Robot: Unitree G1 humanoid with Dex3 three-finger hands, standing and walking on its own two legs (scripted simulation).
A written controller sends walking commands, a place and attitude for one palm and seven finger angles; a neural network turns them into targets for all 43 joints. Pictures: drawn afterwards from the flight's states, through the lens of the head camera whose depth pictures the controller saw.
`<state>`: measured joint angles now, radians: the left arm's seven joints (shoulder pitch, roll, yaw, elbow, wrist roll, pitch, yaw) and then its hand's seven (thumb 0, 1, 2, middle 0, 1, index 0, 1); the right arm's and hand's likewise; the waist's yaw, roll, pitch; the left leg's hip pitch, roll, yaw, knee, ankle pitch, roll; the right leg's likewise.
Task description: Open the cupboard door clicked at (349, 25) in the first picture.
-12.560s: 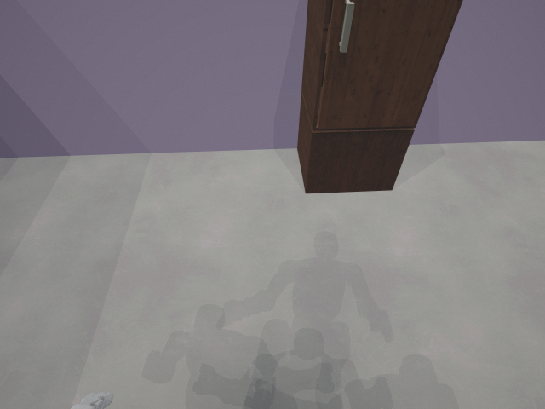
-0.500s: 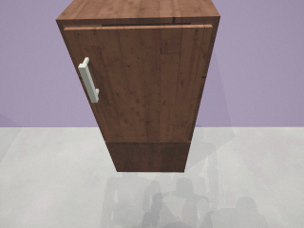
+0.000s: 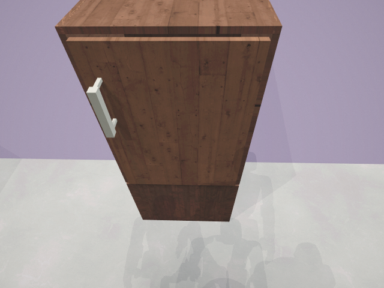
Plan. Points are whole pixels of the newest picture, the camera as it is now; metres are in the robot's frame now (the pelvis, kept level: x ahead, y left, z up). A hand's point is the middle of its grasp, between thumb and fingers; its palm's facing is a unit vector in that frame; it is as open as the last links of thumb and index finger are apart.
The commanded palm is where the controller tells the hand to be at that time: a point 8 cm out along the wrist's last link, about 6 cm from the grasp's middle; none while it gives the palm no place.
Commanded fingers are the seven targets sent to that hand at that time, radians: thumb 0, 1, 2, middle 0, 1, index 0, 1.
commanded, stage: come to a stop and stand still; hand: left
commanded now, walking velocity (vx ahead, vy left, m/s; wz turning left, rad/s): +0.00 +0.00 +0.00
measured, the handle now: (105, 108) +0.51 +0.26 +0.08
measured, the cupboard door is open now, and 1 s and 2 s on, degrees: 0 0 0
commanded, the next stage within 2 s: look again from close up in 0.36 s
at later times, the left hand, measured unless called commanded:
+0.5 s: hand out of the picture +0.02 +0.17 -0.17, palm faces +0.04 -0.98 -0.21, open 7.3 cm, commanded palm none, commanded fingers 0.00 0.90 0.90 -0.20 -0.30 -0.20 -0.30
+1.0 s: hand out of the picture +0.01 +0.16 -0.17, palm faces +0.04 -0.98 -0.20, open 7.4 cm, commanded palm none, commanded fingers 0.00 0.90 0.90 -0.20 -0.30 -0.20 -0.30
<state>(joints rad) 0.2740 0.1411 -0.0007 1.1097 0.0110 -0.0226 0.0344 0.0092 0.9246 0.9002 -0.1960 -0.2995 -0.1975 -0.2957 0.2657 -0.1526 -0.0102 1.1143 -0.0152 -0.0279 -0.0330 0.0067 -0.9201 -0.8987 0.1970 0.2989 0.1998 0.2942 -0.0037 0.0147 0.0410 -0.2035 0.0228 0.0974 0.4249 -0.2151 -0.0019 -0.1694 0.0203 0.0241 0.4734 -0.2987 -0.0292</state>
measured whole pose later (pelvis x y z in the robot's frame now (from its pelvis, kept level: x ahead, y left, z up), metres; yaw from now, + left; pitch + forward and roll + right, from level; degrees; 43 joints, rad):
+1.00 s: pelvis +0.01 -0.01 +0.00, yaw +1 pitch -1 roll +1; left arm 0.28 0.14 0.00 1.12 0.01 -0.02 0.03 0.00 0.91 0.90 -0.20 -0.30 -0.20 -0.30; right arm 0.25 -0.15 -0.01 1.15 -0.01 -0.02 -0.04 0.00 -0.91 -0.90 0.20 0.30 0.20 0.29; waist 0.00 0.00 0.05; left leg -0.15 0.04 0.08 0.38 -0.21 -0.02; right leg -0.10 0.04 0.01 0.41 -0.29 -0.05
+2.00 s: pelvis -0.05 +0.02 -0.05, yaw +4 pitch +6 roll -2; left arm 0.29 0.30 0.26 0.01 -0.31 -0.26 -0.25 0.00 0.03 0.53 -0.26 -0.86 -0.26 -0.86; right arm 0.33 -0.25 0.04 0.58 0.03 -0.22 -0.08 0.01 -0.90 -0.90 0.20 0.30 0.21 0.30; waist -0.02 0.03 -0.07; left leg -0.66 0.02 0.02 0.91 -0.37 0.03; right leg -0.56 0.01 -0.05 0.88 -0.43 0.00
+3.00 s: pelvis -0.03 +0.01 -0.02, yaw +4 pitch +2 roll -1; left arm -0.10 0.44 0.44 0.35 -0.36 -0.10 -0.52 -0.02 -0.50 0.30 -0.30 -1.20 -0.30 -1.20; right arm 0.28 -0.30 0.05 0.59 0.05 -0.22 -0.10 0.01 -0.91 -0.90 0.20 0.30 0.20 0.30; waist 0.01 0.03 -0.02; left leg -0.43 0.02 0.02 0.68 -0.29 0.02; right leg -0.34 0.02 -0.05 0.65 -0.35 -0.02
